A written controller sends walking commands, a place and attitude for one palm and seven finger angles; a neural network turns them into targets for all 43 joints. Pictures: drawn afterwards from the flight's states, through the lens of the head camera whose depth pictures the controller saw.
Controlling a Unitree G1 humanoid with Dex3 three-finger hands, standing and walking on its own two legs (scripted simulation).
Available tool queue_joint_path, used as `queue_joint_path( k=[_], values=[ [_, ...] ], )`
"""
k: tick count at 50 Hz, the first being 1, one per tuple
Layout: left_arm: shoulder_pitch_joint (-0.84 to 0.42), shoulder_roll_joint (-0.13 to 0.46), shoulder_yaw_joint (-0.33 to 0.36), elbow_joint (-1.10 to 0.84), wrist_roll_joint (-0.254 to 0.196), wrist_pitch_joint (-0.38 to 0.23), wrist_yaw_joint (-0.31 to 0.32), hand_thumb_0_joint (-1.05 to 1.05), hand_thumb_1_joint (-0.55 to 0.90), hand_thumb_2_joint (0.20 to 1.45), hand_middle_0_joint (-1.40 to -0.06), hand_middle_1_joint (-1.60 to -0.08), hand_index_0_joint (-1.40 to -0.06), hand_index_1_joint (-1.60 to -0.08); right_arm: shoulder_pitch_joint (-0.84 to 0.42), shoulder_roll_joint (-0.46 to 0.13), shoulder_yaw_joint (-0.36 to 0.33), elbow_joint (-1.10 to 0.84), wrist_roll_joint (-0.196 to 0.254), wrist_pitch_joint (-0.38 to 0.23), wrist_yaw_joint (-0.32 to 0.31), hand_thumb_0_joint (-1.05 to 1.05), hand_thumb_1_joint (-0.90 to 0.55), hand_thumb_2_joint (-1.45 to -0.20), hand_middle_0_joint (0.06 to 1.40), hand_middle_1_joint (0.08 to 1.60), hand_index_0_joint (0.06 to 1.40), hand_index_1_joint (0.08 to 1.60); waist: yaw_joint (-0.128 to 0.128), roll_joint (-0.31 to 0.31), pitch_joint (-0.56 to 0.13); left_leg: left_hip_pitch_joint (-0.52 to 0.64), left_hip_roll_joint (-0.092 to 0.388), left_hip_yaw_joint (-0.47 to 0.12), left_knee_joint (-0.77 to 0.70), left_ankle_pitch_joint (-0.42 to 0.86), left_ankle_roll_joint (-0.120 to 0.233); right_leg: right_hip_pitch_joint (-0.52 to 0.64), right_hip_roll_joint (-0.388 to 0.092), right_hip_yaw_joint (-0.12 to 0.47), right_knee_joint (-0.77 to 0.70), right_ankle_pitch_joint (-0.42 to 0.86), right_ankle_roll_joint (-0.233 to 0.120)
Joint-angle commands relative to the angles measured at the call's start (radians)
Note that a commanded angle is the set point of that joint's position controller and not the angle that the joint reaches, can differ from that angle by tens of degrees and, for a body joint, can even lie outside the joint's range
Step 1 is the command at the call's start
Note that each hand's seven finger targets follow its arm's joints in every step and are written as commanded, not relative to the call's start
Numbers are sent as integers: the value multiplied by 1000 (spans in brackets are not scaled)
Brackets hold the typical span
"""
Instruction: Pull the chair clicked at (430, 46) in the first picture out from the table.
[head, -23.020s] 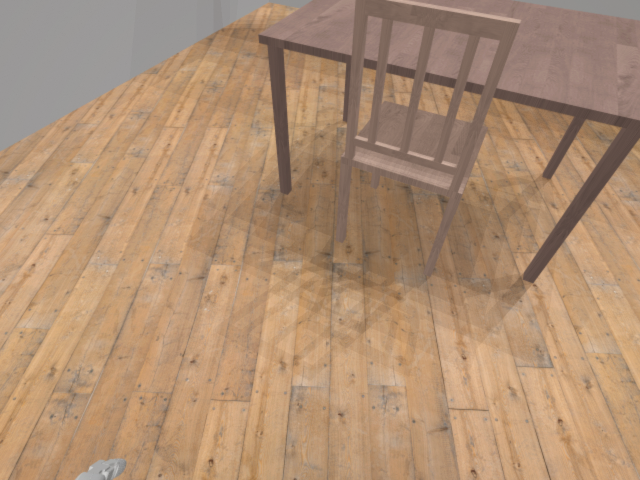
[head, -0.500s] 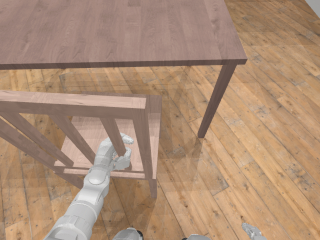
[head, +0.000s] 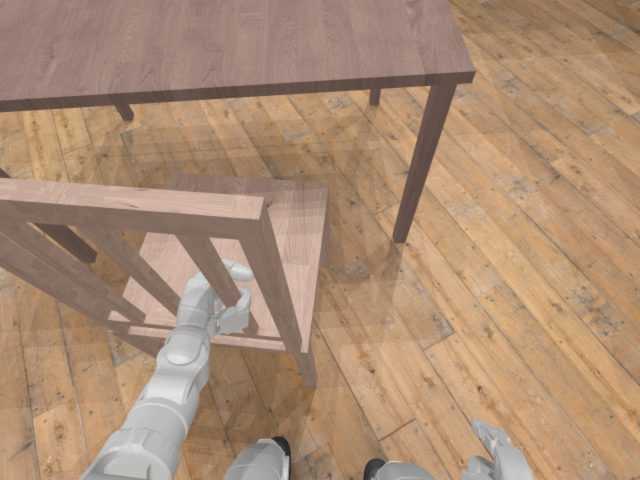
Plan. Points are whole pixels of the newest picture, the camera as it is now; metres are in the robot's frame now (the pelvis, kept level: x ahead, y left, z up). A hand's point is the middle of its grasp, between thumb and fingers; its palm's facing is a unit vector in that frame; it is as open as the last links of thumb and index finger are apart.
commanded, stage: step backward, pulling the chair out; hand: left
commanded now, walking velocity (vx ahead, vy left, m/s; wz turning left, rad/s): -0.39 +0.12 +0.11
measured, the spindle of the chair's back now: (155, 285) +0.36 +0.26 -0.06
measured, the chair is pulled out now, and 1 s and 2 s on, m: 0.29 0.50 0.58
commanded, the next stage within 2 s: stop walking, hand still on the chair in 0.94 s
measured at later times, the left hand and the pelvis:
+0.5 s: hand (244, 389) +0.22 +0.11 -0.07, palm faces -0.04 -0.98 -0.18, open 5.7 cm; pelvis -0.10 -0.01 +0.00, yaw +2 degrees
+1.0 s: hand out of the picture +0.11 +0.11 -0.06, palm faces -0.08 -0.98 -0.16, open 5.6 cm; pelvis -0.21 +0.00 +0.00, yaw +2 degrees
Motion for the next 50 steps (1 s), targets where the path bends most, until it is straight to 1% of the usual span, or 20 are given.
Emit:
queue_joint_path(
  k=[1,4,8,11,13,16,20,22,24,26,27,29,37,40,41,42,43,46,49,50],
  values=[
    [-191,194,29,-144,46,-54,15,0,900,900,-500,-1450,-500,-1450,14,-161,-68,-107,37,-29,-44,0,-900,-900,200,300,200,300,1,-297,-508,37,-77,13,321,-262,9,228,-352,222,-116,767,-103],
    [-188,154,17,-108,57,-25,22,0,900,900,-500,-1450,-500,-1450,-49,-142,-27,-75,13,-41,-53,0,-900,-900,200,300,200,300,22,-103,-466,-43,-64,-96,396,-320,11,206,-410,211,-52,737,-165],
    [-205,123,-2,-65,45,-7,33,0,900,900,-500,-1450,-500,-1450,3,-155,-25,-47,25,-22,-68,0,-900,-900,200,300,200,300,16,-226,-501,12,-66,-41,145,-257,5,299,-368,161,-30,788,-129],
    [-249,91,-60,-81,35,3,30,0,900,900,-500,-1450,-500,-1450,39,-175,-31,-48,25,-3,-87,0,-900,-900,200,300,200,300,-5,-196,-488,154,1,-11,-141,52,24,246,-295,95,32,672,-67],
    [-277,44,-102,-122,29,-4,18,0,900,900,-500,-1450,-500,-1450,43,-205,-54,-83,25,20,-81,0,-900,-900,200,300,200,300,-4,-80,-472,279,129,-74,-155,488,88,116,-143,30,78,430,14],
    [-319,5,-121,-188,43,-17,10,0,900,900,-500,-1450,-500,-1450,-3,-155,-39,-111,-7,26,-54,0,-900,-900,200,300,200,300,-7,254,-437,256,220,-153,-183,632,160,-27,-85,11,292,-138,8],
    [-283,-1,-105,-150,51,-40,14,0,900,900,-500,-1450,-500,-1450,63,-163,-61,-83,6,-4,-15,0,-900,-900,200,300,200,300,-17,80,-455,469,222,-136,-28,889,166,-65,-51,21,90,-84,-3],
    [-300,23,-94,-146,63,-57,11,0,900,900,-500,-1450,-500,-1450,60,-163,-60,-77,5,-13,-10,0,-900,-900,200,300,200,300,-20,131,-454,422,186,-90,0,772,129,27,-60,26,-39,84,-3],
    [-296,73,-73,-103,76,-67,11,0,900,900,-500,-1450,-500,-1450,46,-162,-54,-78,7,-12,-17,0,-900,-900,200,300,200,300,-17,70,-427,217,114,-18,37,481,72,169,-139,68,-75,479,-21],
    [-265,149,-11,-60,55,-65,23,0,900,900,-500,-1450,-500,-1450,49,-162,-73,-79,33,-15,-40,0,-900,-900,200,300,200,300,-3,-288,-511,38,-52,46,277,-246,0,266,-347,247,-112,794,-106],
    [-239,144,-7,-37,51,-57,20,0,900,900,-500,-1450,-500,-1450,5,-161,-67,-88,32,-23,-44,0,-900,-900,200,300,200,300,33,-273,-504,-9,-73,-26,420,-365,9,227,-411,268,-109,774,-129],
    [-228,113,-17,-29,56,-36,21,0,900,900,-500,-1450,-500,-1450,-9,-146,-39,-59,18,-34,-44,0,-900,-900,200,300,200,300,25,-155,-504,-40,-54,-89,412,-355,6,241,-429,241,-64,758,-182],
    [-209,49,-80,-72,34,-6,16,0,900,900,-500,-1450,-500,-1450,56,-160,-30,-60,23,-7,-75,0,-900,-900,200,300,200,300,1,-246,-494,172,-22,41,-140,-53,18,194,-284,112,-35,469,-63],
    [-230,-13,-135,-123,32,-6,0,0,900,900,-500,-1450,-500,-1450,63,-208,-62,-92,21,21,-62,0,-900,-900,200,300,200,300,10,49,-459,267,197,-62,-197,386,125,31,-75,4,157,108,28],
    [-324,-38,-154,-206,31,-19,-7,0,900,900,-500,-1450,-500,-1450,8,-162,-46,-122,3,16,-53,0,-900,-900,200,300,200,300,-2,257,-433,209,234,-126,-221,418,161,-18,-73,-9,301,-88,21],
    [-334,-34,-141,-196,36,-18,-3,0,900,900,-500,-1450,-500,-1450,-5,-144,-39,-116,-6,9,-45,0,-900,-900,200,300,200,300,5,312,-392,200,264,-139,-210,500,193,-75,-67,8,398,-229,10],
    [-307,-38,-132,-148,37,-16,1,0,900,900,-500,-1450,-500,-1450,30,-147,-49,-92,-1,4,-33,0,-900,-900,200,300,200,300,7,243,-366,279,265,-134,-145,657,205,-124,-64,24,379,-239,-3],
    [-324,-25,-122,-95,47,-31,2,0,900,900,-500,-1450,-500,-1450,83,-172,-68,-67,10,-14,-10,0,-900,-900,200,300,200,300,-8,97,-403,498,236,-106,-16,839,153,-104,-61,27,76,-100,-6],
    [-319,31,-100,-46,69,-50,-7,0,900,900,-500,-1450,-500,-1450,89,-171,-58,-57,15,-18,-15,0,-900,-900,200,300,200,300,-11,79,-423,332,158,-26,54,584,89,140,-108,53,-118,374,-20],
    [-328,35,-108,-31,68,-56,-9,0,900,900,-500,-1450,-500,-1450,77,-150,-48,-67,19,-17,-23,0,-900,-900,200,300,200,300,-18,-10,-409,226,105,29,65,386,47,200,-177,89,-92,581,-37]
  ],
)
